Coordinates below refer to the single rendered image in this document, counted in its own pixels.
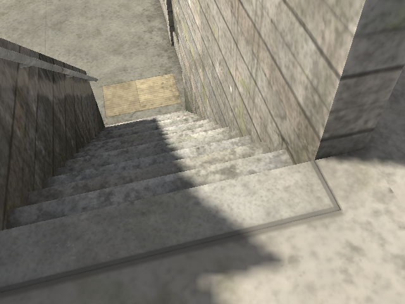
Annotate stairs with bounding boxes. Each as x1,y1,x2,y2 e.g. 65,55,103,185
6,110,294,229

